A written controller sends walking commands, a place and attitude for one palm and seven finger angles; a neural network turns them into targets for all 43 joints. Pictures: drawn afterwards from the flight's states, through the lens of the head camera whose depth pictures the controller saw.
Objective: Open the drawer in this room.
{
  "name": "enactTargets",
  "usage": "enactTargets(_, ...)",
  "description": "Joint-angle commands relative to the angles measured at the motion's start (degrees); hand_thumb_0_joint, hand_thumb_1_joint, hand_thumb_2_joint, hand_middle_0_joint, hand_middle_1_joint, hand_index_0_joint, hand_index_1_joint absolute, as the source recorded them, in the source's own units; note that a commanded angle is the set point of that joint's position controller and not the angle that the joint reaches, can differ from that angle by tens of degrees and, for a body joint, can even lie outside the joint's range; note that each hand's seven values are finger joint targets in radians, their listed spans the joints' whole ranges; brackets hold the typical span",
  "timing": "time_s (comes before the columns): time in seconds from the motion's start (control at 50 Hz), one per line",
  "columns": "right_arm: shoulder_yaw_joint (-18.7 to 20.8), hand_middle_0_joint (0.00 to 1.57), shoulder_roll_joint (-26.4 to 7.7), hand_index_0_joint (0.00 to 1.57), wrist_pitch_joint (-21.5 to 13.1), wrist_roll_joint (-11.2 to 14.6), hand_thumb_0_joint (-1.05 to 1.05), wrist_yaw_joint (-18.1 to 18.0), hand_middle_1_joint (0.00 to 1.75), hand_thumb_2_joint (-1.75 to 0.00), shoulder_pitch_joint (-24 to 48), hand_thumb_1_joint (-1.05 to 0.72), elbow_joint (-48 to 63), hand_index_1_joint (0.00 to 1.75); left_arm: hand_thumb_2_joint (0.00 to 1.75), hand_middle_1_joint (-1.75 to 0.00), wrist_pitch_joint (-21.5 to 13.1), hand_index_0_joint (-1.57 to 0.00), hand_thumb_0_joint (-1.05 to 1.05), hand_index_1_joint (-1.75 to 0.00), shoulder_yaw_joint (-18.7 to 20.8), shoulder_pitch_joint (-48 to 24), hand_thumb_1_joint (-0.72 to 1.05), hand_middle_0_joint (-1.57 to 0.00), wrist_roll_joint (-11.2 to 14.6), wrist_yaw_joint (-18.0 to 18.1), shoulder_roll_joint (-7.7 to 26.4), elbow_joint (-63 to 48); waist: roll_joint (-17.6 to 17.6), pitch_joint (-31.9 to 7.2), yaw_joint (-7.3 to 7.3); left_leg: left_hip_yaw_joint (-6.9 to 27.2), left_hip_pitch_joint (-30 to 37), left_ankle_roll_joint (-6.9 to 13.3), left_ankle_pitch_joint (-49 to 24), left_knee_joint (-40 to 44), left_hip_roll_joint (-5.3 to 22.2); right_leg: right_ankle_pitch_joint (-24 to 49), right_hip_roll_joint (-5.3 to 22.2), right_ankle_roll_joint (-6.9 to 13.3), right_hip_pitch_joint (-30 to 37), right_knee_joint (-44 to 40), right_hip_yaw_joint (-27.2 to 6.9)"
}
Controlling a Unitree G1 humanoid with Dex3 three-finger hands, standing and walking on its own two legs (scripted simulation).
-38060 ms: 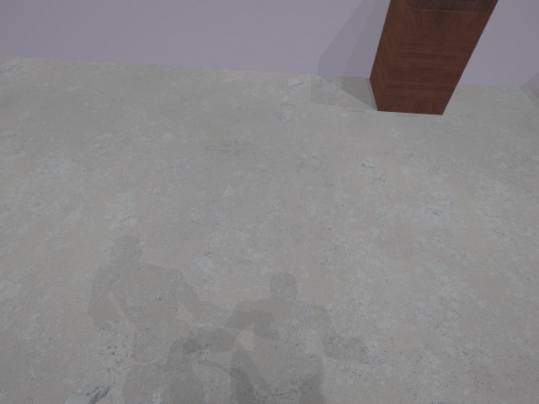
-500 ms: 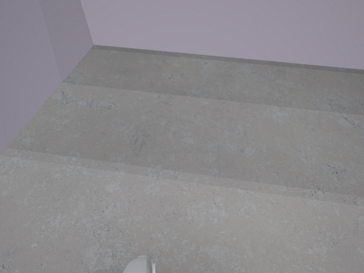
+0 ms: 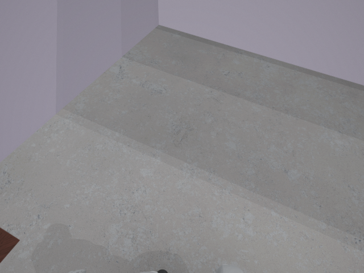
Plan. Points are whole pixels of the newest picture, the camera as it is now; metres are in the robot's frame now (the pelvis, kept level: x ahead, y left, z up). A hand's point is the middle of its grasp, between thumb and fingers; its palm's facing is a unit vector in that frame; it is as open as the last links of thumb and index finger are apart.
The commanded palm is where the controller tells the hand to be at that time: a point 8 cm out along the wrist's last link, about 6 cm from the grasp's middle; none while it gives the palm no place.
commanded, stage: turn to face it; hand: left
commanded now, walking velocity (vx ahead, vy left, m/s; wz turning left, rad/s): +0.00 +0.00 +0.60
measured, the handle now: out of the picture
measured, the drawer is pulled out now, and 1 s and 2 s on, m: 0.00 0.00 0.00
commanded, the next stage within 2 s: take the last steps up to it in 1.78 s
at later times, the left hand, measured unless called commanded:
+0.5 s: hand out of the picture -0.02 +0.12 -0.15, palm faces +0.35 -0.90 -0.28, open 7.4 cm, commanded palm none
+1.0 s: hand out of the picture -0.07 +0.16 -0.16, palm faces +0.62 -0.72 -0.30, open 7.4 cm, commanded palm none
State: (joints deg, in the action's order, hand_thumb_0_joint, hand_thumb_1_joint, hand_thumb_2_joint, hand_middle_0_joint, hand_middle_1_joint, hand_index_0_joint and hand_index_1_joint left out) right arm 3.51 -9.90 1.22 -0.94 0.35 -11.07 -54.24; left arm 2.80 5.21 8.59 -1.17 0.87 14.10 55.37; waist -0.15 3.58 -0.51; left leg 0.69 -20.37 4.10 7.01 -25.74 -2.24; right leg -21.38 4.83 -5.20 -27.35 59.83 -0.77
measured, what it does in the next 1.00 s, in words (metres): steps on the spot, turning left: right foot, then left foot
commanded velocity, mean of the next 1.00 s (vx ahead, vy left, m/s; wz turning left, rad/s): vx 0.00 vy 0.00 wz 0.60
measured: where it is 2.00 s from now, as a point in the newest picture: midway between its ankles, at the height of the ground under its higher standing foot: outside the picture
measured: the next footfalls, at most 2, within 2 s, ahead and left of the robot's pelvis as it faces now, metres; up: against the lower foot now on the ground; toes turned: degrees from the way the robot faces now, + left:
right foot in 0.22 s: +0.03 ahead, -0.17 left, +0.00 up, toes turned +8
left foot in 0.68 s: -0.07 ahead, +0.07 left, +0.00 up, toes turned +32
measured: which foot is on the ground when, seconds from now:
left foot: down 0.00-0.22, up 0.24-0.66, down 0.68-1.00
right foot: up 0.00-0.20, down 0.22-0.68, up 0.70-1.00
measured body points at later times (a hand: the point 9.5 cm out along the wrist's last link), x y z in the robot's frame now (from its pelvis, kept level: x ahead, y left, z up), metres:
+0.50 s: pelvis -0.02 -0.08 +0.00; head +0.04 -0.10 +0.45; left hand -0.04 +0.17 -0.13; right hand +0.14 -0.32 -0.16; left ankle -0.08 +0.08 -0.66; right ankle -0.01 -0.18 -0.74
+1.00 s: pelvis -0.01 -0.08 -0.01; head +0.02 -0.06 +0.44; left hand -0.11 +0.20 -0.13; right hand +0.23 -0.21 -0.15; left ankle -0.10 +0.04 -0.74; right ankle +0.08 -0.17 -0.72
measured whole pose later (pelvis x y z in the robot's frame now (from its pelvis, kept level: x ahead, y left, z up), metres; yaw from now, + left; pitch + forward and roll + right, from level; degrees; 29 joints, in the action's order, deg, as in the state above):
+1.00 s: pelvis -0.01 -0.08 -0.01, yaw +38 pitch +0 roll +1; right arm 3.5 -13.4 3.1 -1.2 1.0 -6.9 -52.0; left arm 2.5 3.8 8.9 -0.4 0.0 14.5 50.9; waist 1.1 5.1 0.3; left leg 5.8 -15.2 -1.9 16.2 -31.5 -0.8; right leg -23.6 4.0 -4.8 -21.8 43.3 2.3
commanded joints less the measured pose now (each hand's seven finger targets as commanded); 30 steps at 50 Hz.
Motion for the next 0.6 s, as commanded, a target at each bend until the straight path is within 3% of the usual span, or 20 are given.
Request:
enactTargets(0.0, 3.7, 0.20, -13.0, 0.20, -0.4, -0.5, 0.00, -0.7, 0.30, -0.90, -3.6, -0.90, 3.3, 0.30, 0.90, -0.30, -1.1, -0.20, 0.00, -0.30, 0.0, -0.8, 0.90, -0.20, 0.3, 0.4, 2.9, -5.7, 7.5, -6.9, -1.85, 21.2, 9.4, 6.1, 2.7, 9.2, 15.2, -3.8, -0.7, -0.1, -1.8, -5.6, 0.3)
enactTargets(0.06, 4.1, 0.20, -13.6, 0.20, 0.1, -0.6, 0.00, -0.6, 0.30, -0.90, -3.2, -0.90, 3.7, 0.30, 0.90, -0.30, -1.2, -0.20, 0.00, -0.30, -0.3, -0.6, 0.90, -0.20, 0.7, 0.5, 2.9, -6.5, 9.0, -7.5, -1.81, 24.3, 7.5, 6.1, 2.4, 8.6, 14.2, -5.3, -2.5, 0.6, 2.8, -11.9, 0.5)
enactTargets(0.1, 4.3, 0.20, -14.1, 0.20, 0.5, -0.6, 0.00, -0.5, 0.30, -0.90, -1.8, -0.90, 4.4, 0.30, 0.90, -0.30, -1.2, -0.20, 0.00, -0.30, -0.2, 1.7, 0.90, -0.20, 0.9, 0.5, 3.1, -6.4, 10.0, -8.3, -1.01, 25.3, 5.1, 5.2, 3.4, 8.4, 12.7, -4.9, -3.8, 1.4, 7.8, -17.7, 1.2)
enactTargets(0.14, 4.5, 0.20, -13.7, 0.20, 0.8, -0.6, 0.00, -0.3, 0.30, -0.90, 0.5, -0.90, 5.4, 0.30, 0.90, -0.30, -1.4, -0.20, 0.00, -0.30, 0.1, 6.0, 0.90, -0.20, 1.1, 0.5, 3.9, -5.6, 10.5, -9.0, 0.96, 23.9, 0.8, 2.6, 4.4, 7.5, 9.8, -1.0, -4.8, 2.3, 16.3, -28.2, 2.4)
enactTargets(0.16, 4.5, 0.20, -12.9, 0.20, 1.1, -0.3, 0.00, -0.2, 0.30, -0.90, 1.7, -0.90, 5.9, 0.30, 0.90, -0.30, -1.6, -0.20, 0.00, -0.30, 0.5, 8.9, 0.90, -0.20, 1.1, 0.6, 5.0, -5.0, 8.6, -9.1, 2.57, 22.3, -4.8, 0.0, 8.1, 5.2, 7.2, 3.3, -3.8, 3.2, 23.7, -36.7, 2.5)
enactTargets(0.18, 4.3, 0.20, -9.7, 0.20, 1.3, 0.2, 0.00, 0.1, 0.30, -0.90, 1.3, -0.90, 6.5, 0.30, 0.90, -0.30, -2.0, -0.20, 0.00, -0.30, 1.4, 10.8, 0.90, -0.20, 0.3, 1.0, 9.0, -5.1, -2.6, -9.5, 3.51, 15.7, -14.6, -3.7, 15.6, -6.3, 1.7, -3.3, 6.5, 6.9, 31.2, -45.8, -7.5)
enactTargets(0.2, 4.0, 0.20, -7.8, 0.20, 1.1, 0.4, 0.00, 0.0, 0.30, -0.90, 2.5, -0.90, 7.8, 0.30, 0.90, -0.30, -2.1, -0.20, 0.00, -0.30, 1.8, 7.4, 0.90, -0.20, -0.6, 1.4, 13.4, -6.8, -17.7, -4.9, 3.95, 3.1, -22.4, -7.5, 23.2, -23.8, -4.6, -9.0, 22.8, 13.3, 26.1, -51.2, -23.6)
enactTargets(0.22, 4.6, 0.20, -11.4, 0.20, 1.2, -0.3, 0.00, 0.3, 0.30, -0.90, 3.0, -0.90, 7.5, 0.30, 0.90, -0.30, -2.0, -0.20, 0.00, -0.30, 1.1, 1.5, 0.90, -0.20, 0.1, 1.6, 12.2, -8.9, -11.2, -2.5, 1.87, 5.6, -16.8, -6.4, 22.6, -33.7, -0.2, -5.0, 24.4, 14.1, 14.0, -50.5, -18.7)
enactTargets(0.24, 4.6, 0.20, -10.8, 0.20, 1.7, -0.6, 0.00, 0.7, 0.30, -0.90, 1.2, -0.90, 6.7, 0.30, 0.90, -0.30, -2.6, -0.20, 0.00, -0.30, 0.6, -3.0, 0.90, -0.20, 0.1, 1.7, 9.0, -10.1, -8.6, -0.7, -0.98, 5.5, -15.4, -6.2, 18.6, -38.6, 1.0, -0.2, 20.0, 13.2, 11.1, -49.0, -13.1)
enactTargets(0.28, 4.2, 0.20, -9.7, 0.20, 2.3, -0.6, 0.00, 1.1, 0.30, -0.90, -0.6, -0.90, 4.5, 0.30, 0.90, -0.30, -3.3, -0.20, 0.00, -0.30, -0.4, -4.4, 0.90, -0.20, 0.3, 1.3, 6.5, -9.8, -9.0, 0.8, -2.39, 2.9, -14.8, -7.5, 14.3, -44.3, 2.5, 13.8, 14.4, 11.5, 12.3, -44.0, -4.5)
enactTargets(0.3, 3.9, 0.20, -9.1, 0.20, 2.3, -0.5, 0.00, 1.2, 0.30, -0.90, -1.7, -0.90, 4.3, 0.30, 0.90, -0.30, -3.7, -0.20, 0.00, -0.30, -0.6, -3.4, 0.90, -0.20, 0.2, 1.2, 5.9, -9.5, -9.5, -0.1, -2.34, 2.0, -15.4, -8.1, 13.3, -44.5, 2.6, 19.6, 13.5, 11.3, 15.0, -42.4, -1.3)
enactTargets(0.34, 3.4, 0.20, -8.2, 0.20, 2.3, -0.2, 0.00, 1.3, 0.30, -0.90, -0.2, -0.90, 4.4, 0.30, 0.90, -0.30, -3.9, -0.20, 0.00, -0.30, -0.4, 0.3, 0.90, -0.20, 0.1, 1.2, 6.4, -8.4, -9.2, -1.4, -0.96, 0.5, -15.1, -8.8, 13.3, -41.4, 3.0, 26.2, 13.3, 11.0, 19.6, -40.5, 1.6)
enactTargets(0.38, 3.0, 0.20, -8.0, 0.20, 2.4, -0.2, 0.00, 1.3, 0.30, -0.90, 2.8, -0.90, 5.1, 0.30, 0.90, -0.30, -3.7, -0.20, 0.00, -0.30, -0.2, 4.9, 0.90, -0.20, 0.0, 1.1, 7.4, -7.1, -9.7, -2.3, 1.30, -1.0, -14.7, -9.2, 14.5, -37.4, 3.2, 29.0, 13.8, 11.3, 23.0, -39.5, 2.3)
enactTargets(0.46, 2.1, 0.20, -7.8, 0.20, 2.3, 0.0, 0.00, 1.3, 0.30, -0.90, 7.4, -0.90, 6.0, 0.30, 0.90, -0.30, -3.5, -0.20, 0.00, -0.30, 0.2, 9.4, 0.90, -0.20, -0.2, 0.9, 8.9, -5.5, -11.4, -3.0, 3.57, -3.0, -12.1, -9.3, 17.5, -29.1, 3.6, 36.9, 15.4, 11.9, 26.7, -37.5, 3.6)
enactTargets(0.54, 1.2, 0.20, -7.4, 0.20, 1.5, 0.4, 0.00, 1.2, 0.30, -0.90, 8.8, -0.90, 6.4, 0.30, 0.90, -0.30, -3.2, -0.20, 0.00, -0.30, 0.9, 10.5, 0.90, -0.20, -0.5, 0.9, 10.6, -4.9, -13.9, -5.4, 4.66, -5.9, -6.0, -8.0, 19.0, -16.6, 3.2, 42.8, 16.4, 11.8, 29.3, -33.6, 5.5)
enactTargets(0.58, 1.1, 0.20, -7.8, 0.20, 1.1, 0.5, 0.00, 1.1, 0.30, -0.90, 7.2, -0.90, 6.1, 0.30, 0.90, -0.30, -3.1, -0.20, 0.00, -0.30, 1.2, 9.5, 0.90, -0.20, -0.4, 0.8, 11.2, -4.5, -14.1, -6.6, 3.46, -7.2, -1.7, -7.2, 15.7, -10.0, 2.6, 43.4, 16.3, 10.5, 28.8, -30.9, 7.2)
